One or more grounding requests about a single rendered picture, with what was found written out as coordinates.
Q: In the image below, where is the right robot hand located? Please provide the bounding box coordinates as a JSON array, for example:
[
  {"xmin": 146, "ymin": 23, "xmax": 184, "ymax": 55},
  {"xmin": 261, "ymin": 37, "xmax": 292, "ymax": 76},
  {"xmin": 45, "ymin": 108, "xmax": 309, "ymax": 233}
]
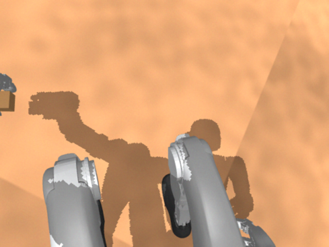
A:
[{"xmin": 236, "ymin": 218, "xmax": 276, "ymax": 247}]

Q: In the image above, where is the left robot foot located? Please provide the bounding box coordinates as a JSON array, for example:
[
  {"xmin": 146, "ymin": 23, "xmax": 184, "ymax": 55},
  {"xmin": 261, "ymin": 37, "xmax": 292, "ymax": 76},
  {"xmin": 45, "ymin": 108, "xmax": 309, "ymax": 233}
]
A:
[{"xmin": 97, "ymin": 200, "xmax": 107, "ymax": 247}]

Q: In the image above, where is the left robot hand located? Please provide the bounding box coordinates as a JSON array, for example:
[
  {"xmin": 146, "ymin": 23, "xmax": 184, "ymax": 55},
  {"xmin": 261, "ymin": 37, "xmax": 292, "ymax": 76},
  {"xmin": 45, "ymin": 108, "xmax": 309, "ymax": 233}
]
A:
[{"xmin": 0, "ymin": 73, "xmax": 16, "ymax": 116}]

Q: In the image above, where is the small box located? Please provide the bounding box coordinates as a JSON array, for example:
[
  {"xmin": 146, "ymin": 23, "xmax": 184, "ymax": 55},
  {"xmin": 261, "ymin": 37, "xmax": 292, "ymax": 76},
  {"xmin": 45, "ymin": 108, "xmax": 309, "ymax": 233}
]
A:
[{"xmin": 0, "ymin": 91, "xmax": 15, "ymax": 112}]

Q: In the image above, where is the right robot foot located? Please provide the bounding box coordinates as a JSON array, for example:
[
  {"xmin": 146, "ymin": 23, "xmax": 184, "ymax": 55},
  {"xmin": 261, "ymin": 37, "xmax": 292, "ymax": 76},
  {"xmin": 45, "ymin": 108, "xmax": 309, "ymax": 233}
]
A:
[{"xmin": 161, "ymin": 174, "xmax": 191, "ymax": 238}]

